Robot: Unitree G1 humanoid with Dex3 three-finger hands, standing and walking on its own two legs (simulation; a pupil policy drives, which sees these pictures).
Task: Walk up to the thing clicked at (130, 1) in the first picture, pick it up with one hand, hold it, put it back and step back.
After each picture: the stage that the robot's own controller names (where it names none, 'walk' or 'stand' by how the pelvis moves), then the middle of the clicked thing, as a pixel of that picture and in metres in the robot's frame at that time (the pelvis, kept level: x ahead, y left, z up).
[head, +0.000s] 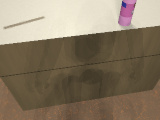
stand; (129, 1) +0.80 -0.24 +0.09
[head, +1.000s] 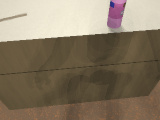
rise first; (118, 1) +0.71 -0.15 +0.12
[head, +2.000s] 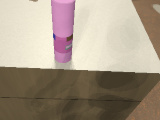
rise first; (63, 32) +0.49 +0.10 +0.13
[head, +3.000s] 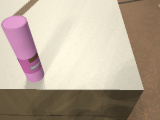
stand; (26, 53) +0.43 +0.20 +0.11
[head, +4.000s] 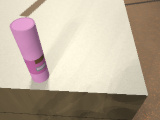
stand; (33, 54) +0.43 +0.19 +0.09
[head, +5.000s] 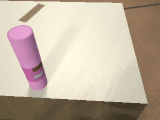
stand; (31, 62) +0.41 +0.19 +0.09
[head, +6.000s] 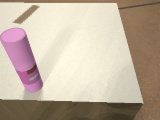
stand; (25, 64) +0.40 +0.21 +0.09
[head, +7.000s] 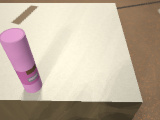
stand; (24, 64) +0.40 +0.21 +0.09
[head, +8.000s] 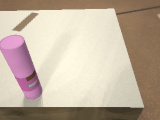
rise first; (24, 71) +0.38 +0.22 +0.09
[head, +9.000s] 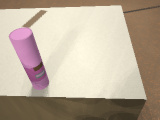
go down; (32, 62) +0.41 +0.22 +0.09
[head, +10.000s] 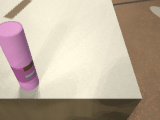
go down; (21, 61) +0.40 +0.20 +0.10
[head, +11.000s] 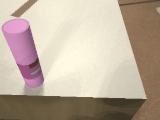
go down; (27, 58) +0.41 +0.19 +0.10
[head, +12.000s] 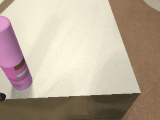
close in; (11, 59) +0.39 +0.21 +0.12
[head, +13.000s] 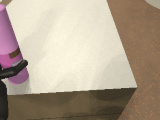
close; (7, 49) +0.43 +0.23 +0.13
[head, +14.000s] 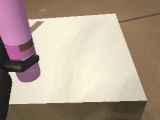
lift; (18, 39) +0.34 +0.17 +0.28
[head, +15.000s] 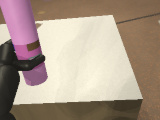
hold; (26, 42) +0.36 +0.16 +0.26
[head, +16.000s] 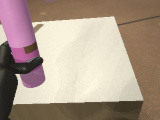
hold; (23, 44) +0.35 +0.17 +0.26
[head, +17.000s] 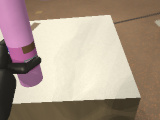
crouch; (21, 43) +0.34 +0.17 +0.26
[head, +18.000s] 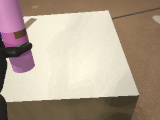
crouch; (13, 30) +0.41 +0.20 +0.26
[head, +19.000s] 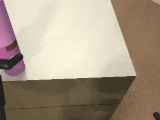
lower; (3, 41) +0.44 +0.22 +0.15
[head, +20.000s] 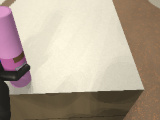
lower; (10, 52) +0.40 +0.22 +0.14
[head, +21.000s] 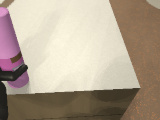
lower; (8, 53) +0.41 +0.22 +0.14
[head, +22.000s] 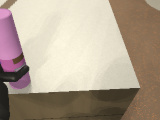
lower; (10, 54) +0.41 +0.22 +0.13
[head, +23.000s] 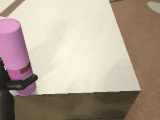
draw back; (17, 62) +0.38 +0.20 +0.13
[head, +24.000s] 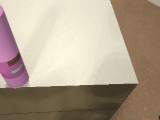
sink last; (5, 53) +0.39 +0.21 +0.14
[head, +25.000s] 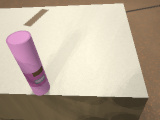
sink last; (31, 67) +0.38 +0.21 +0.11
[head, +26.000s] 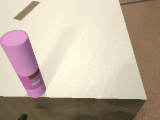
stand; (27, 68) +0.37 +0.20 +0.10
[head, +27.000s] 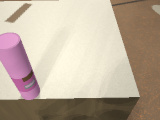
stand; (20, 71) +0.36 +0.21 +0.09
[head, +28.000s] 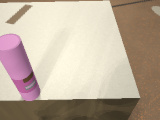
stand; (21, 72) +0.36 +0.21 +0.09
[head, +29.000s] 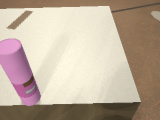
walk; (21, 76) +0.35 +0.21 +0.10
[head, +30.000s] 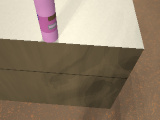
walk; (46, 12) +0.59 +0.13 +0.11
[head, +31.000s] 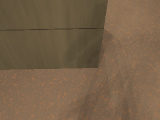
walk; out of the picture +0.96 +0.26 +0.12
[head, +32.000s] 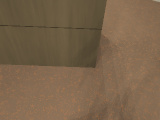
stand; out of the picture +1.12 +0.20 +0.10
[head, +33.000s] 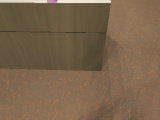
stand; out of the picture +1.08 +0.21 +0.09
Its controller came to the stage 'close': yes
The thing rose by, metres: 0.20
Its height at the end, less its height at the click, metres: +0.00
